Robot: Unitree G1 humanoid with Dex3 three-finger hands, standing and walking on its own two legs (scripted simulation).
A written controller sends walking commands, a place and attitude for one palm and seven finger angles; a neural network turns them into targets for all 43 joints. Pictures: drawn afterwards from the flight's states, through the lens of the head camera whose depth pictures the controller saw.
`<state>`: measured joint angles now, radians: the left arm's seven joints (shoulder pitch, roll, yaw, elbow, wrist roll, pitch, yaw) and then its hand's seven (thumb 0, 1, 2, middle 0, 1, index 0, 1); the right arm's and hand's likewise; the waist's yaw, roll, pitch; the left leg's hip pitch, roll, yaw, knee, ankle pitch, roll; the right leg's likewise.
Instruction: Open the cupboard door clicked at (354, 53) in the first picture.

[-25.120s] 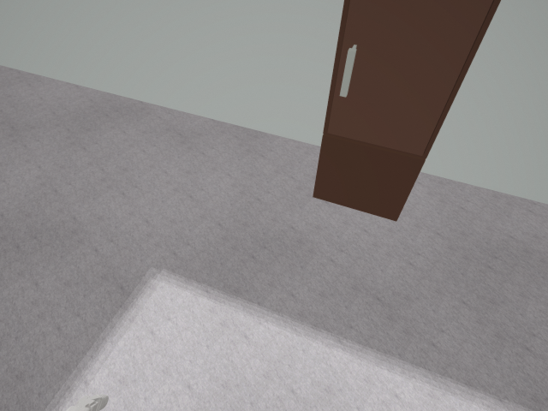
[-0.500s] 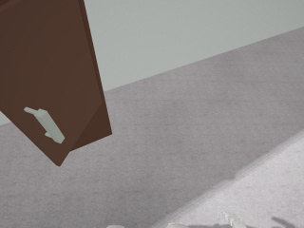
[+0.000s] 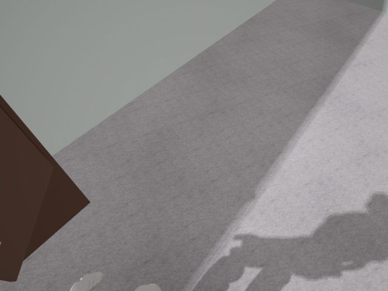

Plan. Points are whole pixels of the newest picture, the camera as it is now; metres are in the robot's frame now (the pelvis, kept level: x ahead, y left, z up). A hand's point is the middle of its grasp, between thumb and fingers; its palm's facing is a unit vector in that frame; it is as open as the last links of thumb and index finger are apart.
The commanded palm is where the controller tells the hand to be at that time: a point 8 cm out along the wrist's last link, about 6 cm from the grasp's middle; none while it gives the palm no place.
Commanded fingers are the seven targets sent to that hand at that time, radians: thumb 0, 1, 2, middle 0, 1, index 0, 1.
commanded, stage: walk to a spot facing it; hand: left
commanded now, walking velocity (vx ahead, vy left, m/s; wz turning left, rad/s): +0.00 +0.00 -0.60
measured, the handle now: out of the picture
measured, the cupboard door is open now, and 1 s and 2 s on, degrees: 43 43 43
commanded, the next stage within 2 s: turn to face it in 1.50 s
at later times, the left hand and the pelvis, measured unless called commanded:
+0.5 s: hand (143, 283) +0.16 +0.12 -0.15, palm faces -0.24 -0.94 -0.25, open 7.4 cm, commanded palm none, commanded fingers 0.00 0.90 0.90 -0.20 -0.30 -0.20 -0.30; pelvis +0.05 -0.06 +0.01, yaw -18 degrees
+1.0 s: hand (194, 176) +0.44 +0.01 -0.15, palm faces -0.52 -0.84 -0.19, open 7.4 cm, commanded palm none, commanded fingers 0.00 0.90 0.90 -0.20 -0.30 -0.20 -0.30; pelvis +0.25 -0.11 +0.01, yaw -34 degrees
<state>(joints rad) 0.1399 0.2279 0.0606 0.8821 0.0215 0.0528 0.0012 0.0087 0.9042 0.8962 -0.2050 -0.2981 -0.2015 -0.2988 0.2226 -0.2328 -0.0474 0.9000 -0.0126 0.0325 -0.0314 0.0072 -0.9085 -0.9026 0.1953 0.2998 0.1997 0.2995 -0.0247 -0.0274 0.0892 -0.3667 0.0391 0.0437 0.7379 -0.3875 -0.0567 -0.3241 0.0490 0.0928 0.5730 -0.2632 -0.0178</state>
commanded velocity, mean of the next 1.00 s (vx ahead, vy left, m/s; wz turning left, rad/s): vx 0.28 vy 0.00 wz -0.51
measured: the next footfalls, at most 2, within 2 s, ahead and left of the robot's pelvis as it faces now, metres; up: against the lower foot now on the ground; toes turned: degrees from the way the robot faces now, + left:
left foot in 0.04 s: +0.05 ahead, +0.13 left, +0.00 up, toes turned +1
right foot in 0.34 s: +0.03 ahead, -0.14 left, +0.00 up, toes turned -18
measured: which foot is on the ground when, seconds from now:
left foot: up 0.00-0.02, down 0.04-0.32, up 0.34-0.74, down 0.76-1.00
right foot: down 0.00-0.04, up 0.06-0.32, down 0.34-0.76, up 0.78-1.00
